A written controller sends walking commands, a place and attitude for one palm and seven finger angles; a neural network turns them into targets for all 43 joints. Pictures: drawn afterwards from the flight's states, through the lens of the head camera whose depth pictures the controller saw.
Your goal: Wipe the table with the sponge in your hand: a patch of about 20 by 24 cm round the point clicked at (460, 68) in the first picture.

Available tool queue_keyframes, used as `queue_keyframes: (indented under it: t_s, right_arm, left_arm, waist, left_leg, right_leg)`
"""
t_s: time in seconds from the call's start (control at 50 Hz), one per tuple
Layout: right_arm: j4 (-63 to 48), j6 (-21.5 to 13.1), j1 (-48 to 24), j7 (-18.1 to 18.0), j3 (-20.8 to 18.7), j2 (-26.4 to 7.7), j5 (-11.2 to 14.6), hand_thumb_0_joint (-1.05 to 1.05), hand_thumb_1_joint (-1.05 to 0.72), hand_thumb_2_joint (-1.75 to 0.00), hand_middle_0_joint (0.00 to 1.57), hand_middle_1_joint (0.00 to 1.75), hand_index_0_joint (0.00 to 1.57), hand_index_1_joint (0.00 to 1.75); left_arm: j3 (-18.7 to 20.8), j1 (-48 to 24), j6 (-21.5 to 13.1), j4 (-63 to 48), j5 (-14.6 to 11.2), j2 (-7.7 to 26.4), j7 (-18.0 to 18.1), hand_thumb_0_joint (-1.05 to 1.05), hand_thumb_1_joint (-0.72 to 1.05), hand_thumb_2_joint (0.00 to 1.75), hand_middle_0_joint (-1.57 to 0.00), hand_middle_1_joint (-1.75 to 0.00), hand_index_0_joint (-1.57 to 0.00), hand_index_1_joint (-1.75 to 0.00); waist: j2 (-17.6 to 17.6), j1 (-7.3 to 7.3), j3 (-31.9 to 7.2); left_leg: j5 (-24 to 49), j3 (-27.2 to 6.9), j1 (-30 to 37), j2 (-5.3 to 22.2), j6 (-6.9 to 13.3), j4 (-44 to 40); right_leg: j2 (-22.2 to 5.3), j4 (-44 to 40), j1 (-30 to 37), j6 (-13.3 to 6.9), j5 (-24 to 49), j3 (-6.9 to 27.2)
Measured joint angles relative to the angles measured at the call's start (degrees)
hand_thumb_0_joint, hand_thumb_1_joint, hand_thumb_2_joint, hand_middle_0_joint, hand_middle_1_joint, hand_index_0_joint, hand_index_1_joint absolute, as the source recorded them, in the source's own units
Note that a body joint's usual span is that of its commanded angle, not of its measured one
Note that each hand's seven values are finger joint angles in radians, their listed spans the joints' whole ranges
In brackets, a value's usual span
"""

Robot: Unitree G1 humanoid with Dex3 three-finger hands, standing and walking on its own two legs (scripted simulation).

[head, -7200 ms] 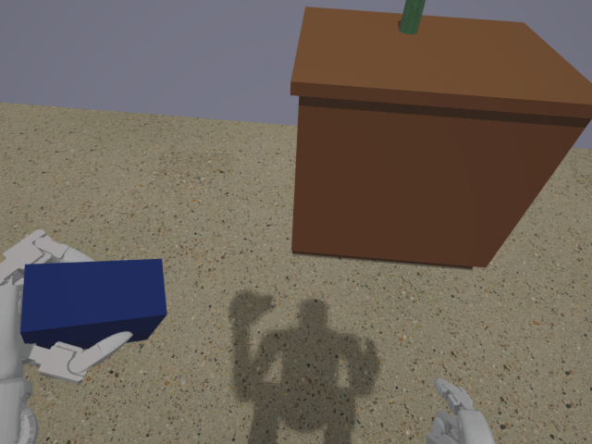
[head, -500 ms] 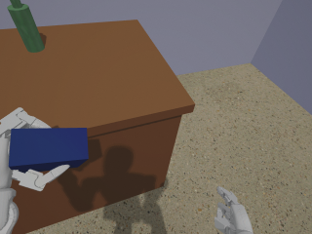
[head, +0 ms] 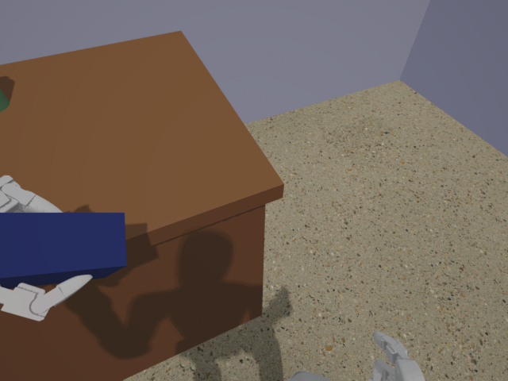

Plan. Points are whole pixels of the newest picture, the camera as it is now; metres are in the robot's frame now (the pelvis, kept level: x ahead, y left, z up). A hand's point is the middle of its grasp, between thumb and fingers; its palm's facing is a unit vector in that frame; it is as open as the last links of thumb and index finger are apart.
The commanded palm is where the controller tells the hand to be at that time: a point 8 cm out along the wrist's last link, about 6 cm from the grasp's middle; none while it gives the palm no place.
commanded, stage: shuffle to correct the standing spot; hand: left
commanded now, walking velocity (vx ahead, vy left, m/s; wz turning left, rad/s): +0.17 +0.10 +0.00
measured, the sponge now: (77, 250) +0.24 +0.20 +0.17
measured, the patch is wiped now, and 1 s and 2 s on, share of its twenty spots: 0.00 0.00 0.00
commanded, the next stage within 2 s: come to a stop and stand still in 0.30 s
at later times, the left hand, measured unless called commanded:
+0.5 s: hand (20, 195) +0.29 +0.28 +0.20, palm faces +0.46 -0.82 -0.36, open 9.8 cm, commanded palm +0.24 +0.31 +0.20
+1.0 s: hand out of the picture +0.29 +0.30 +0.21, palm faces +0.43 -0.76 -0.49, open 9.8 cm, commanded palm +0.22 +0.30 +0.20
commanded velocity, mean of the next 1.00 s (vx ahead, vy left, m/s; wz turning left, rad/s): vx -0.01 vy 0.01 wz -0.03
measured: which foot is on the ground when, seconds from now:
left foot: down 0.00-0.00, up 0.02-0.42, down 0.44-1.00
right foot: down 0.00-1.00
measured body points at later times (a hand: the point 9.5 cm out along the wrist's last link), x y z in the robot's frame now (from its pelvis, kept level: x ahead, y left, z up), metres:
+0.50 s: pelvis +0.08 +0.02 +0.02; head +0.09 +0.03 +0.47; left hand +0.26 +0.32 +0.22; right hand +0.27 -0.21 -0.05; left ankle +0.08 +0.13 -0.72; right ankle +0.08 -0.07 -0.71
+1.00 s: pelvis +0.06 +0.02 +0.02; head +0.08 +0.03 +0.47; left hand +0.26 +0.34 +0.23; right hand +0.23 -0.20 -0.06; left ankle +0.08 +0.13 -0.71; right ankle +0.08 -0.07 -0.71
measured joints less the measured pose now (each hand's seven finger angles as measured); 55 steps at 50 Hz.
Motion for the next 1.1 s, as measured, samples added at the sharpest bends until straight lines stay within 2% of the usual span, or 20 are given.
queue_keyframes:
  t_s: [0.04, 0.08, 0.14, 0.2, 0.26, 0.36, 0.44, 0.46, 0.5, 0.54, 0.64, 0.78, 0.86, 0.94, 0.96, 0.98, 1.02, 1.06, 1.1]
  right_arm:
    - [1.9, 0.6, -1.3, -0.2, -0.3, -0.6, 0.1, 0.01, -0.9, -0.9, 0.2, 0.3, 0.21, 0.3]
    - [3.8, 1.7, -2.5, 0.0, -0.6, -1.0, -0.1, 0.01, -0.9, -0.9, 0.2, 0.3, 0.21, 0.3]
    - [4.5, 2.4, -3.2, 0.6, -0.7, -1.3, -0.3, 0.01, -0.9, -0.9, 0.2, 0.3, 0.21, 0.3]
    - [4.1, 1.9, -3.1, 0.4, -0.7, -1.9, -0.7, 0.01, -0.9, -0.9, 0.2, 0.3, 0.2, 0.3]
    - [3.8, 0.7, -3.2, -0.1, -0.7, -2.4, -1.0, 0.01, -0.9, -0.9, 0.2, 0.3, 0.2, 0.3]
    - [2.4, -1.1, -3.7, -1.0, -1.1, -2.8, -1.2, 0.01, -0.9, -0.9, 0.2, 0.3, 0.2, 0.3]
    - [0.9, -1.5, -3.6, -1.3, -1.4, -3.1, -0.8, 0.01, -0.9, -0.9, 0.2, 0.3, 0.2, 0.3]
    - [0.8, -1.5, -3.8, -1.4, -1.6, -3.0, -0.7, 0.01, -0.9, -0.9, 0.2, 0.3, 0.2, 0.3]
    - [1.2, -0.8, -4.7, -1.4, -1.3, -1.8, -0.1, 0.01, -0.9, -0.9, 0.19, 0.3, 0.2, 0.3]
    - [1.0, -0.3, -5.2, -1.3, -0.4, -0.7, 0.0, 0.01, -0.9, -0.9, 0.19, 0.3, 0.2, 0.3]
    - [-0.6, -0.8, -5.2, -0.4, 1.6, 1.9, -0.4, 0.01, -0.9, -0.9, 0.2, 0.3, 0.2, 0.3]
    - [-1.6, -0.3, -5.2, 0.5, 2.8, 3.4, -0.3, 0.01, -0.9, -0.9, 0.2, 0.3, 0.21, 0.3]
    - [-1.3, 0.2, -4.9, 0.1, 2.4, 2.7, -0.2, 0.01, -0.9, -0.9, 0.2, 0.3, 0.21, 0.3]
    - [-0.2, 0.5, -4.3, -0.8, 1.6, 0.9, 0.0, 0.01, -0.9, -0.9, 0.2, 0.3, 0.21, 0.3]
    - [0.1, -0.8, -3.2, -1.1, 0.5, 0.6, -0.9, 0.01, -0.9, -0.9, 0.2, 0.3, 0.21, 0.3]
    - [1.1, -2.0, -2.6, -1.3, -0.1, 0.4, -1.2, 0.01, -0.9, -0.9, 0.2, 0.3, 0.21, 0.3]
    - [2.2, -2.4, -3.0, -1.0, -0.4, -0.3, -0.5, 0.01, -0.9, -0.9, 0.2, 0.3, 0.21, 0.3]
    - [1.8, -2.7, -3.4, -0.6, -0.8, -1.3, 0.0, 0.01, -0.9, -0.9, 0.2, 0.3, 0.21, 0.3]
    - [0.8, -3.0, -3.5, -0.1, -1.3, -2.5, 0.3, 0.01, -0.9, -0.9, 0.2, 0.3, 0.21, 0.3]
  left_arm:
    - [-0.1, -1.2, -0.7, 0.8, 0.2, 0.1, -0.5, -0.01, -0.47, 0.99, -0.78, -1.34, -0.78, -1.34]
    - [-0.1, -1.9, -1.4, 2.2, 0.2, -1.1, -1.1, -0.01, -0.47, 0.99, -0.78, -1.34, -0.78, -1.34]
    - [0.4, -0.8, -1.7, 3.7, 0.5, -3.2, -1.4, -0.01, -0.47, 0.99, -0.78, -1.34, -0.78, -1.34]
    - [-0.5, -0.9, -1.5, 4.9, 0.8, -4.9, -1.3, -0.01, -0.47, 0.99, -0.78, -1.34, -0.78, -1.34]
    - [-2.1, -2.5, -1.1, 5.1, 1.0, -5.7, -0.9, -0.01, -0.47, 0.99, -0.78, -1.34, -0.78, -1.34]
    - [-3.4, -2.8, -0.7, 3.2, 1.1, -5.5, 0.0, -0.01, -0.47, 0.99, -0.78, -1.34, -0.78, -1.34]
    - [-3.0, -2.6, -0.6, 1.6, 0.8, -4.8, 0.6, 0.0, -0.47, 0.99, -0.78, -1.34, -0.78, -1.34]
    - [-2.7, -3.0, -0.7, 1.6, 0.7, -4.5, 0.7, 0.0, -0.47, 0.99, -0.78, -1.34, -0.78, -1.34]
    - [-2.2, -4.5, -0.4, 2.7, 0.6, -3.9, 0.9, 0.0, -0.47, 0.99, -0.78, -1.34, -0.78, -1.34]
    - [-1.6, -5.0, 0.4, 3.7, 0.7, -3.7, 1.1, 0.0, -0.47, 0.99, -0.78, -1.34, -0.78, -1.34]
    - [-2.2, -4.7, 2.8, 2.5, 0.8, -3.7, 0.6, -0.01, -0.47, 0.99, -0.78, -1.34, -0.78, -1.34]
    - [-2.0, -1.9, 3.1, -2.0, -0.2, -2.2, -0.3, -0.01, -0.47, 0.99, -0.78, -1.34, -0.78, -1.34]
    - [-0.9, 0.3, 3.7, -1.9, -0.8, -1.6, -0.1, -0.01, -0.47, 1.0, -0.78, -1.34, -0.78, -1.34]
    - [-1.5, 1.1, 4.6, -0.6, -0.9, -2.8, 0.5, -0.01, -0.47, 1.0, -0.78, -1.34, -0.78, -1.34]
    - [-1.2, -2.1, 4.6, 0.6, 1.6, -1.2, -1.0, -0.01, -0.47, 1.0, -0.78, -1.34, -0.78, -1.34]
    - [-0.3, -6.7, 2.7, 4.0, 2.8, 1.1, -2.5, -0.01, -0.47, 1.0, -0.78, -1.34, -0.78, -1.34]
    - [2.0, -12.8, 1.2, 9.3, 1.7, 2.7, -2.4, -0.01, -0.47, 1.0, -0.78, -1.34, -0.78, -1.34]
    - [3.0, -14.1, 1.5, 11.7, 0.5, 0.9, -1.1, -0.01, -0.47, 1.0, -0.78, -1.34, -0.78, -1.34]
    - [1.5, -11.7, 2.2, 11.0, 0.1, -2.3, -0.3, -0.01, -0.47, 1.0, -0.78, -1.34, -0.78, -1.34]
  waist:
    - [1.6, 0.28, 1.2]
    - [1.7, 1.6, 1.1]
    - [0.4, 3.66, 0.0]
    - [-0.4, 4.21, -1.2]
    - [-1.7, 4.67, -1.9]
    - [-3.2, 4.9, -2.9]
    - [-1.9, 4.74, -4.4]
    - [-1.6, 4.5, -4.5]
    - [-2.8, 4.57, -3.8]
    - [-3.3, 4.47, -3.5]
    - [-3.0, 3.97, -2.6]
    - [-1.6, 3.33, -0.8]
    - [-1.2, 3.43, -0.7]
    - [-0.2, 3.65, -1.5]
    - [-0.1, 4.87, -1.4]
    - [-0.6, 6.1, -1.3]
    - [-1.6, 7.06, -0.5]
    - [-1.9, 6.47, 0.2]
    - [-1.2, 5.28, 0.1]
  left_leg:
    - [0.2, -1.3, -6.1, 0.7, 0.7, 14.9]
    - [1.6, -2.2, -12.7, -0.1, 0.0, 27.7]
    - [6.4, -1.7, -20.2, 0.7, -1.1, 34.7]
    - [12.4, -1.3, -24.5, 2.9, -1.7, 30.6]
    - [15.9, 0.2, -24.4, 4.2, -1.6, 20.7]
    - [15.4, 3.3, -16.4, 3.7, -0.9, 2.1]
    - [13.7, 4.1, -8.1, 2.6, -0.2, -7.6]
    - [11.6, 3.8, -6.8, 2.5, -0.7, -9.0]
    - [10.4, 4.3, -6.1, 1.8, -1.1, -8.1]
    - [10.5, 5.0, -5.3, 1.6, -0.8, -8.1]
    - [10.2, 5.7, -4.0, 1.9, -0.6, -9.1]
    - [11.1, 5.5, -5.0, 3.3, -0.8, -9.7]
    - [12.1, 5.6, -5.2, 3.5, -0.9, -10.6]
    - [13.0, 5.2, -5.4, 4.0, -1.2, -10.8]
    - [13.2, 4.9, -6.1, 4.2, -1.3, -10.1]
    - [14.1, 4.2, -6.7, 4.1, -1.2, -10.0]
    - [15.5, 4.0, -6.5, 3.9, -1.4, -11.2]
    - [16.2, 4.9, -6.0, 3.4, -1.4, -12.0]
    - [16.6, 5.5, -6.0, 3.2, -1.0, -11.9]
  right_leg:
    - [0.5, 2.5, 0.3, -2.3, -2.6, -1.9]
    - [0.7, 2.9, 1.1, -3.0, -3.9, -1.9]
    - [0.7, -0.2, 2.8, -3.0, -2.7, -0.6]
    - [0.2, -4.8, 4.9, -2.7, -1.1, -0.7]
    - [-0.9, -8.0, 6.4, -2.4, -0.2, -0.9]
    - [-2.4, -8.4, 7.4, -1.3, -1.3, -0.1]
    - [-1.6, -5.4, 7.0, 0.0, -4.2, 0.2]
    - [-1.5, -4.1, 6.7, 0.4, -5.2, 0.1]
    - [-2.3, -2.7, 7.0, 1.7, -5.9, 1.0]
    - [-2.2, -2.7, 7.7, 2.2, -6.0, 2.2]
    - [-1.6, -6.0, 9.8, 2.5, -5.6, 3.4]
    - [-0.1, -10.5, 10.4, 2.3, -2.5, 3.1]
    - [0.2, -11.2, 10.1, 2.1, -1.5, 3.3]
    - [0.7, -12.2, 10.3, 1.7, -0.3, 2.9]
    - [0.9, -12.3, 10.2, 1.7, 0.0, 2.5]
    - [0.9, -12.1, 9.6, 1.4, 0.3, 2.1]
    - [0.8, -11.6, 8.9, 0.9, 1.0, 2.3]
    - [0.3, -10.8, 8.4, 0.9, 1.5, 3.0]
    - [0.1, -10.3, 8.0, 1.4, 2.0, 3.6]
